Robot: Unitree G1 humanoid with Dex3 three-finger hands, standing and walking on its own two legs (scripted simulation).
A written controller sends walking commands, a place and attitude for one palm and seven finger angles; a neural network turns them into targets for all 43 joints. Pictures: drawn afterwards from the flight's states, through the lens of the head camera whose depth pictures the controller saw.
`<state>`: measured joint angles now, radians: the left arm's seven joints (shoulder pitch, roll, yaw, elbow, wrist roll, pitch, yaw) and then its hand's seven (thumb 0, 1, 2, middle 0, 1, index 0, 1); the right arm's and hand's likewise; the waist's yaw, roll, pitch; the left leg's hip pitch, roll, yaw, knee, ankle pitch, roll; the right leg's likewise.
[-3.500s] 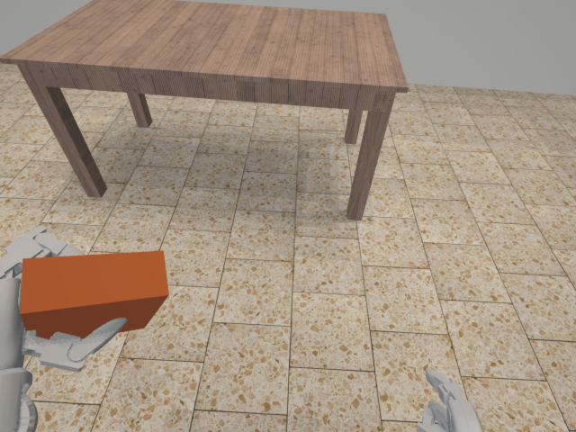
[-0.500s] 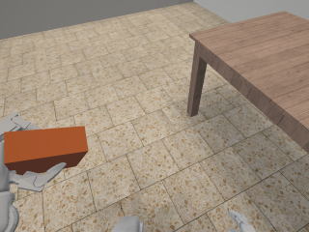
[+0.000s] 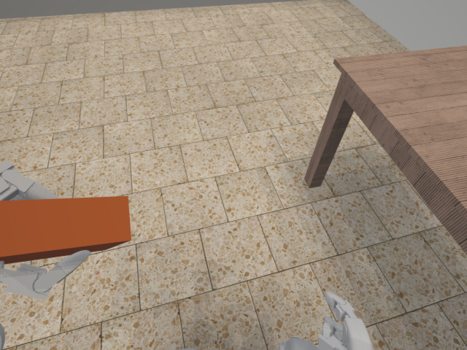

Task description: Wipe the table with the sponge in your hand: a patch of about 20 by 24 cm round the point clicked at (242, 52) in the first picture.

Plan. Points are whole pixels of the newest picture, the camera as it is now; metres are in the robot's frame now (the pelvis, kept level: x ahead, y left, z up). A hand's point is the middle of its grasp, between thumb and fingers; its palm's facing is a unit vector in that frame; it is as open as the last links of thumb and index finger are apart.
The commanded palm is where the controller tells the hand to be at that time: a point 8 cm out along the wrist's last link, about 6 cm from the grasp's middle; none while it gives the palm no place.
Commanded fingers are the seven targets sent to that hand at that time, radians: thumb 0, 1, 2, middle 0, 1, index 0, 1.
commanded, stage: walk to a spot facing it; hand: left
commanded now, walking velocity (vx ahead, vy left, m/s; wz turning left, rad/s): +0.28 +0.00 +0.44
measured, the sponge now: (79, 230) +0.22 +0.20 +0.17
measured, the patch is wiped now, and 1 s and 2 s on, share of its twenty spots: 0.00 0.00 0.00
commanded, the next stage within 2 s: none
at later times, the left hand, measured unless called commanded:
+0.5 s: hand (30, 224) +0.22 +0.25 +0.19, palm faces +0.59 -0.67 -0.44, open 9.3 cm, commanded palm +0.15 +0.29 +0.18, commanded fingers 0.00 0.10 1.30 -1.20 -1.60 -1.20 -1.60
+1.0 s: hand (39, 264) +0.18 +0.23 +0.17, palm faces +0.80 -0.45 -0.39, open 9.3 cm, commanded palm +0.11 +0.24 +0.18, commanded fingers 0.00 0.10 1.30 -1.20 -1.60 -1.20 -1.60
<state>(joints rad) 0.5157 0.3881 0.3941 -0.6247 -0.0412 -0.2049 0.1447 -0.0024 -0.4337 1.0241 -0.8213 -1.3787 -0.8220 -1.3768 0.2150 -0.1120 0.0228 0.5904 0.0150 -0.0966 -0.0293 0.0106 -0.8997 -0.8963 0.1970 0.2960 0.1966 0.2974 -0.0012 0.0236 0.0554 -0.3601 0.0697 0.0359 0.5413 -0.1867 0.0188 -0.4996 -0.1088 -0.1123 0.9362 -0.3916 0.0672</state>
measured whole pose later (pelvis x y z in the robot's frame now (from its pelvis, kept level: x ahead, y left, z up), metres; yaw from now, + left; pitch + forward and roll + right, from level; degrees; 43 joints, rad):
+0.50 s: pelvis +0.07 -0.03 -0.02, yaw +15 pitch +0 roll +2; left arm 0.52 0.42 0.41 -0.68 -0.05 -0.19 0.20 0.00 -0.44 1.02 -0.82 -1.37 -0.82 -1.37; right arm 0.18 -0.29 -0.08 0.51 0.00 -0.05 -0.07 0.01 -0.90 -0.90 0.19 0.30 0.19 0.30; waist -0.01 -0.05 0.09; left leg -0.36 0.04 0.19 0.57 -0.15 0.03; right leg -0.30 -0.21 -0.24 0.85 -0.45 0.04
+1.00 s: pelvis +0.13 -0.08 +0.00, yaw +34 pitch -2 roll +2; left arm 0.44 0.30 0.31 -0.48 -0.03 -0.12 0.15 0.00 -0.44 1.03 -0.83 -1.37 -0.83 -1.37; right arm 0.17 -0.23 0.00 0.67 -0.01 -0.06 -0.06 0.01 -0.90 -0.90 0.20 0.30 0.20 0.30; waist 0.02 0.02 0.08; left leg -0.55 0.03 0.03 1.20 -0.44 -0.06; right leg -0.23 -0.13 -0.20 0.58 -0.30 -0.01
